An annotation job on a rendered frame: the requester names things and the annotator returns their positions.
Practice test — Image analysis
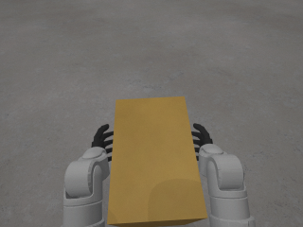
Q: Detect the left robot forearm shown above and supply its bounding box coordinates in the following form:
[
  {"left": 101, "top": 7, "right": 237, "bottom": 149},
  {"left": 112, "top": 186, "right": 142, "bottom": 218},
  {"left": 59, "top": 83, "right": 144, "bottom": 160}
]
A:
[{"left": 61, "top": 147, "right": 110, "bottom": 227}]

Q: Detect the right robot hand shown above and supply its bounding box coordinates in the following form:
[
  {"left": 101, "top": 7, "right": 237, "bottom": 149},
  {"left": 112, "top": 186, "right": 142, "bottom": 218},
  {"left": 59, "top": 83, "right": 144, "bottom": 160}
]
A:
[{"left": 191, "top": 123, "right": 213, "bottom": 161}]

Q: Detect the carton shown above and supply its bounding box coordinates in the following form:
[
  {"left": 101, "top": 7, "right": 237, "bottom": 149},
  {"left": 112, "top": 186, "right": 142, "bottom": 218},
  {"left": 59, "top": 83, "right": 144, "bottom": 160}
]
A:
[{"left": 107, "top": 96, "right": 208, "bottom": 227}]

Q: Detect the right robot forearm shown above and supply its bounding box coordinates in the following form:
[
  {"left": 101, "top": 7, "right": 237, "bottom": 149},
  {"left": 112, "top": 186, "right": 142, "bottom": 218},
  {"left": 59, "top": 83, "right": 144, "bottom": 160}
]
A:
[{"left": 198, "top": 144, "right": 256, "bottom": 227}]

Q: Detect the left robot hand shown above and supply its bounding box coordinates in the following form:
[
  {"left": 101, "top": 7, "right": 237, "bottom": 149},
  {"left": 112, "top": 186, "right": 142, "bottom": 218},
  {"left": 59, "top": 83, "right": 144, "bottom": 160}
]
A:
[{"left": 91, "top": 124, "right": 114, "bottom": 162}]

